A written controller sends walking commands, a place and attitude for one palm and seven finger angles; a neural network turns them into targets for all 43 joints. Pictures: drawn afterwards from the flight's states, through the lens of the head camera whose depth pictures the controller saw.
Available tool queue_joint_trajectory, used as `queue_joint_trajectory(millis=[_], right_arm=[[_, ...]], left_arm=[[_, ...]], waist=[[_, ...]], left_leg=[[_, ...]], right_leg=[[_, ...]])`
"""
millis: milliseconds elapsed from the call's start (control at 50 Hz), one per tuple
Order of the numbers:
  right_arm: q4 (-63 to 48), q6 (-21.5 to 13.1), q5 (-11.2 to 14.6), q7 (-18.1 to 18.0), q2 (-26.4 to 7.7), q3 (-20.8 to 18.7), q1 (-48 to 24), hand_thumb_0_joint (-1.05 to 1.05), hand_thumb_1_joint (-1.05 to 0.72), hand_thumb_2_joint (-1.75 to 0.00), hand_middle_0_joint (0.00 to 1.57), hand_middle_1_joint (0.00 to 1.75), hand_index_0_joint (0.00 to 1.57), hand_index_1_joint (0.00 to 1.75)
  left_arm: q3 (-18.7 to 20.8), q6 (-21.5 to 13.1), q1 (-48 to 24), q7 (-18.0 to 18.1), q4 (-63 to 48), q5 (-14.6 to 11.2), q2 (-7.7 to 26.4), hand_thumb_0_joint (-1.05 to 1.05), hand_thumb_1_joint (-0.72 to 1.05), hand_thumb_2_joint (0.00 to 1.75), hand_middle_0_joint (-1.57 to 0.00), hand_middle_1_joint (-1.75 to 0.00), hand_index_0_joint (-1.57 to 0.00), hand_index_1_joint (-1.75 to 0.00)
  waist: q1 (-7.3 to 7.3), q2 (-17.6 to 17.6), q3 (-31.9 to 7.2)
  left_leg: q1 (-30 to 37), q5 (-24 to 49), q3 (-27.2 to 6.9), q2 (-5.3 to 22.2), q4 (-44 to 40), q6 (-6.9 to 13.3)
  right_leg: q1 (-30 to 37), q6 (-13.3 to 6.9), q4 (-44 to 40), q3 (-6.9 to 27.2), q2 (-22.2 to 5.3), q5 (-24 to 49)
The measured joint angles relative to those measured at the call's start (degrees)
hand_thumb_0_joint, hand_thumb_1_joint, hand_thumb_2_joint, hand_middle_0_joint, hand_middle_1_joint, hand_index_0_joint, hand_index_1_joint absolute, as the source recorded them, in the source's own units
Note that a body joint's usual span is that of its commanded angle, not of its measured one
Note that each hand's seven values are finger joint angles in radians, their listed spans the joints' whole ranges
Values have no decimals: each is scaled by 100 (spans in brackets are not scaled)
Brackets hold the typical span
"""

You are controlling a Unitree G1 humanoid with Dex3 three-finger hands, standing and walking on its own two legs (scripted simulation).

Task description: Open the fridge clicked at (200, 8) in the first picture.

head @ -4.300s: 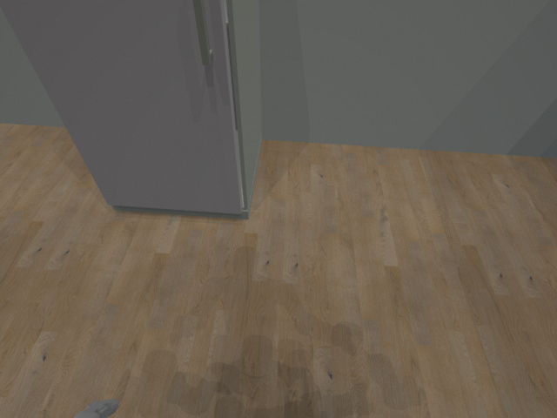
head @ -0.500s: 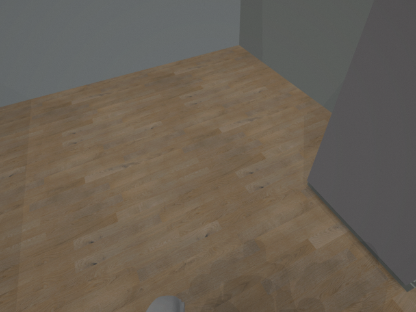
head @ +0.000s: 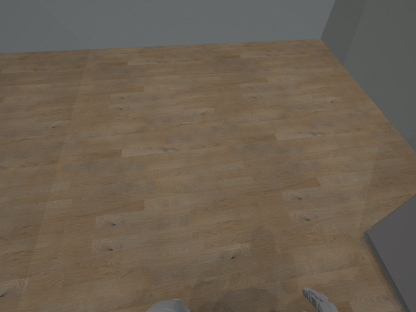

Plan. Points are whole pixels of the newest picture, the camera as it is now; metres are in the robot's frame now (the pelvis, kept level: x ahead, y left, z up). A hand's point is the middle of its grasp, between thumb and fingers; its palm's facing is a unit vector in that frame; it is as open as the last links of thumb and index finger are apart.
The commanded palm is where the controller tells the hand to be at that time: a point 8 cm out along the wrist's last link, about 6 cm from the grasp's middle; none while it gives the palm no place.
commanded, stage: turn to face it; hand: right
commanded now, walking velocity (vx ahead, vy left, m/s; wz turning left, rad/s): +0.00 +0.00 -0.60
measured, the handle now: out of the picture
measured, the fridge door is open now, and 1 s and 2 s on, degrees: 0 0 0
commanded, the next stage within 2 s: none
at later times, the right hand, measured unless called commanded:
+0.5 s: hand out of the picture +0.05 -0.28 -0.16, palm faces +0.30 +0.93 -0.22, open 7.4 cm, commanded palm none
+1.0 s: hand out of the picture +0.03 -0.20 -0.13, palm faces +0.54 +0.79 -0.28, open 7.4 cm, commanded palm none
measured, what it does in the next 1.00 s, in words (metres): steps on the spot, turning right: right foot, then left foot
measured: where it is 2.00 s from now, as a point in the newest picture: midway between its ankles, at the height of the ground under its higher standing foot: outside the picture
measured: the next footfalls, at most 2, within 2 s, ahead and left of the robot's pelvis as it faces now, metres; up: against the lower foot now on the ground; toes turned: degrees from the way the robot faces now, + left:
right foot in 0.32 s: +0.11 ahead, -0.15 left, +0.00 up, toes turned -20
left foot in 0.88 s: +0.14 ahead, +0.10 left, +0.00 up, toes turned -28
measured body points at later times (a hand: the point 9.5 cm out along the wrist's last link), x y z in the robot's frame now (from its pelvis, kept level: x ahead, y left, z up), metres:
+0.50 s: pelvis +0.05 -0.05 +0.02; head +0.08 -0.10 +0.46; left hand +0.18 +0.17 -0.11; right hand +0.04 -0.32 -0.15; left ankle +0.06 +0.11 -0.63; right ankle +0.07 -0.13 -0.72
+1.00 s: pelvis +0.05 +0.01 +0.02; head +0.09 +0.02 +0.47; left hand +0.25 +0.21 -0.13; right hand +0.00 -0.25 -0.11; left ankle +0.11 +0.12 -0.72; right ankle +0.02 -0.11 -0.65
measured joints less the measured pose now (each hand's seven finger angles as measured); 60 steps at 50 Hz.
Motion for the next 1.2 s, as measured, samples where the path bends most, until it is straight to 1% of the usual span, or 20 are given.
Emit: queue_joint_trajectory(millis=[60,140,260,320,340,360,400,460,540,640,720,800,840,880,900,940,1000,1040,1100,1200], right_arm=[[158,42,-7,-75,132,95,140,0,-91,-90,19,30,19,30],[138,130,30,-133,217,53,217,-2,-93,-90,20,30,20,30],[21,269,-65,-112,98,5,323,-1,-93,-90,20,30,20,30],[-12,345,-61,-98,-33,-57,465,-1,-92,-90,20,30,20,30],[-16,386,-43,-88,-101,-90,516,-1,-92,-90,20,30,20,30],[-21,448,-22,-85,-165,-125,560,0,-91,-90,20,30,20,30],[10,588,-32,-101,-272,-168,622,0,-91,-90,20,30,20,30],[61,642,-43,-65,-406,-239,674,0,-91,-90,19,30,19,30],[25,628,-34,-41,-516,-281,760,1,-91,-90,19,30,19,30],[-36,647,-25,-63,-567,-294,749,1,-91,-90,19,30,19,30],[-116,658,-9,-76,-513,-259,640,1,-91,-90,19,30,19,30],[-261,630,19,-84,-384,-186,501,1,-91,-90,19,30,19,30],[-352,587,37,-82,-306,-138,466,1,-91,-90,19,30,19,30],[-494,505,30,-71,-270,-90,534,1,-91,-90,19,30,19,30],[-529,460,-7,-83,-236,-76,560,0,-91,-90,20,30,20,30],[-521,493,-23,-98,-111,2,603,0,-91,-90,20,30,20,30],[-467,490,-26,-101,-33,51,756,0,-90,-90,20,30,20,30],[-415,470,-34,-103,-22,68,814,1,-90,-90,20,30,20,30],[-372,433,-49,-96,-26,89,870,1,-90,-90,20,30,20,30],[-336,407,-85,-63,-100,88,964,1,-90,-90,20,30,20,30]], left_arm=[[-1,55,-418,20,-217,20,77,1,91,90,-20,-30,-20,-30],[3,143,-769,-6,-470,47,130,1,92,90,-20,-30,-20,-30],[78,267,-1038,-160,-629,57,308,1,94,90,-20,-30,-20,-30],[91,255,-1085,-216,-783,71,368,1,93,90,-20,-30,-20,-30],[100,228,-1110,-227,-828,85,369,1,93,90,-20,-30,-20,-30],[97,199,-1144,-234,-889,97,370,1,92,90,-20,-30,-20,-30],[71,125,-1201,-202,-976,103,378,1,92,90,-20,-30,-20,-30],[37,92,-1197,-144,-1016,90,362,1,91,90,-20,-30,-20,-30],[4,96,-1143,-135,-979,58,346,1,91,90,-20,-30,-20,-30],[26,135,-1103,-174,-946,46,331,1,91,90,-21,-30,-21,-30],[82,186,-1117,-203,-939,59,367,1,90,90,-21,-30,-21,-30],[153,255,-1132,-219,-952,77,461,1,90,90,-21,-30,-21,-30],[200,303,-1128,-229,-966,82,524,1,90,90,-21,-30,-21,-30],[255,366,-1077,-243,-1008,63,572,1,90,90,-21,-30,-21,-30],[294,396,-1085,-241,-1014,53,606,1,90,90,-21,-30,-21,-30],[365,463,-1100,-238,-997,86,718,1,91,90,-21,-30,-21,-30],[389,505,-1114,-295,-978,106,809,1,91,90,-20,-30,-20,-30],[385,492,-1115,-322,-985,93,827,1,91,90,-20,-30,-20,-30],[357,519,-1143,-333,-952,80,824,1,91,90,-20,-30,-20,-30],[264,554,-1358,-339,-881,49,792,1,91,90,-20,-30,-20,-30]], waist=[[40,-64,-148],[-10,-88,-297],[-205,101,-293],[-267,216,-256],[-276,317,-239],[-299,385,-208],[-291,374,-152],[-294,331,-125],[-337,261,-184],[-312,175,-263],[-242,99,-284],[-154,-4,-287],[-124,-61,-300],[-147,-26,-383],[-196,-28,-389],[-193,-167,-339],[-193,-162,-303],[-165,-116,-261],[-180,-20,-189],[-332,131,-56]], left_leg=[[350,125,85,-8,-467,-62],[650,120,310,69,-770,-108],[828,-171,665,347,-563,-299],[755,-472,845,558,-119,-450],[656,-608,840,708,147,-515],[465,-1051,652,762,579,-635],[-35,-1599,54,606,1729,-769],[-562,-1176,-502,470,2789,-883],[-739,-672,-840,499,2830,-1002],[-572,-620,-1014,501,2314,-1093],[-348,-817,-1043,407,1769,-1090],[-49,-966,-1037,222,1055,-1006],[207,-872,-1011,120,479,-939],[629,-678,-975,135,-532,-793],[630,-421,-963,158,-661,-693],[648,-330,-768,187,-511,-575],[859,-278,-573,313,-682,-545],[970,-248,-424,405,-785,-548],[1053,-269,-200,556,-819,-567],[1014,-387,125,813,-655,-681]], right_leg=[[-629,11,-406,231,18,370],[-985,75,-1239,212,22,667],[-662,67,-2347,-113,129,589],[-218,5,-3193,-236,199,913],[-194,-229,-3282,-265,314,1022],[-246,-428,-3215,-277,397,1009],[-293,-642,-3226,-228,465,985],[-165,-664,-3688,-109,582,1233],[56,-715,-4352,69,729,1608],[142,-699,-4705,373,858,1853],[78,-646,-4726,636,949,1946],[-72,-540,-4624,928,1046,2006],[-172,-461,-4537,1088,1111,2027],[-368,-361,-4290,1180,1246,1910],[-570,-261,-3880,1155,1279,1426],[-963,-130,-2679,1042,1252,606],[-1300,9,-1199,727,1056,596],[-1327,103,-773,607,881,726],[-1128,209,-880,501,660,665],[-503,217,-2087,290,493,346]])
